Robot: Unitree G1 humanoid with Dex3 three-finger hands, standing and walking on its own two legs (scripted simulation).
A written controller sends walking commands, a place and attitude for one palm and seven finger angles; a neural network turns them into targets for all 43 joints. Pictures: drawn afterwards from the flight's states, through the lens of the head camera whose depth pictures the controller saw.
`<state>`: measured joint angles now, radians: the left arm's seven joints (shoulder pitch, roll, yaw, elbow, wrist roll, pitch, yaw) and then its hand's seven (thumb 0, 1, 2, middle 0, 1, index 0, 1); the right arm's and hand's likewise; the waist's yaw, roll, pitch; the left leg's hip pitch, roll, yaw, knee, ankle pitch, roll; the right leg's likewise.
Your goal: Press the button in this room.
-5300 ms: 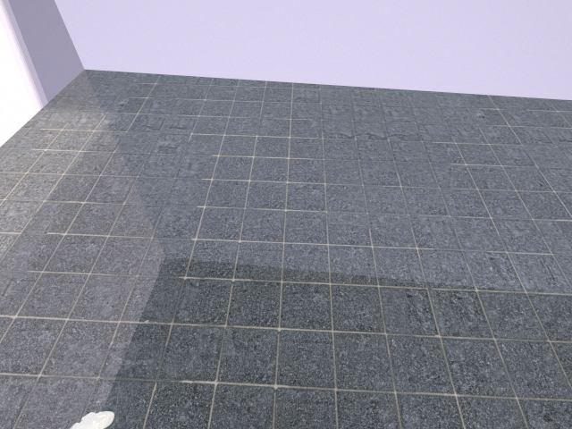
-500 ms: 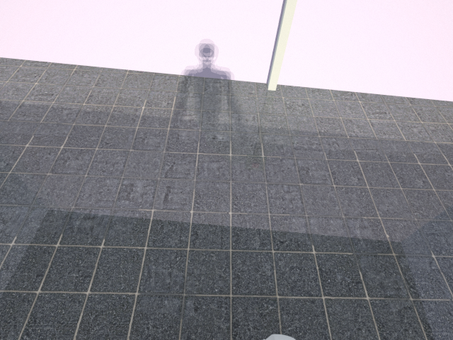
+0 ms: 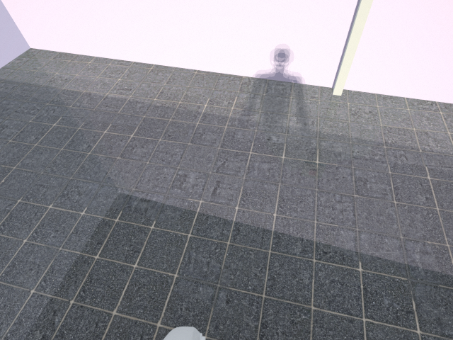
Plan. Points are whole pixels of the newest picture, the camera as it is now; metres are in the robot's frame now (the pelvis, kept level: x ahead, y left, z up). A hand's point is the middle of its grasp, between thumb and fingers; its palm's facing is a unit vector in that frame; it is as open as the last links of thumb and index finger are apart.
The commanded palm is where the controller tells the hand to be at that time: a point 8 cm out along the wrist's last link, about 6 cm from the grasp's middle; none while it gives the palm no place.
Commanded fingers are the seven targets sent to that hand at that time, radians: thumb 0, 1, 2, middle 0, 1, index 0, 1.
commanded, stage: turn or walk to find it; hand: left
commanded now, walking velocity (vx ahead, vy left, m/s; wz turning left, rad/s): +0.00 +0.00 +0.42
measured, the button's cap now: out of the picture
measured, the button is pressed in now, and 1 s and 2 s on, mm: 0 0 0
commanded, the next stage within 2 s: none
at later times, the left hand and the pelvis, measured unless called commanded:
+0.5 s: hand out of the picture +0.03 +0.27 -0.16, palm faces +0.22 -0.94 -0.26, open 7.4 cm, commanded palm none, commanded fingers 0.00 0.90 0.90 -0.20 -0.30 -0.20 -0.30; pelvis -0.02 +0.04 +0.00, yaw +11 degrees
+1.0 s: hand out of the picture -0.08 +0.21 -0.16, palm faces +0.43 -0.87 -0.25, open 7.4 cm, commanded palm none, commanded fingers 0.00 0.90 0.90 -0.20 -0.30 -0.20 -0.30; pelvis -0.04 +0.01 +0.00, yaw +25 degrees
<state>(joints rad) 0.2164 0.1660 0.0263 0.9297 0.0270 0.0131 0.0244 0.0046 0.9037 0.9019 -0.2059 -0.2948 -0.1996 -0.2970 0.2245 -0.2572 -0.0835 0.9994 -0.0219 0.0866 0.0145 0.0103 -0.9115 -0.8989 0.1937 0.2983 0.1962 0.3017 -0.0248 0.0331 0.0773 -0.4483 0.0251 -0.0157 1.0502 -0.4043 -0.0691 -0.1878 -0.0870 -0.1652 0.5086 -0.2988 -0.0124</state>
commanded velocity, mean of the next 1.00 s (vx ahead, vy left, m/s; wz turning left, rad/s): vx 0.00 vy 0.00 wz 0.42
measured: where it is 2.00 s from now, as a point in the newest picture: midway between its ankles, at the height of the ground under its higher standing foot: outside the picture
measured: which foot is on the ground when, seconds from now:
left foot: up 0.00-0.14, down 0.16-0.64, up 0.66-1.00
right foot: down 0.00-0.16, up 0.18-0.62, down 0.64-1.00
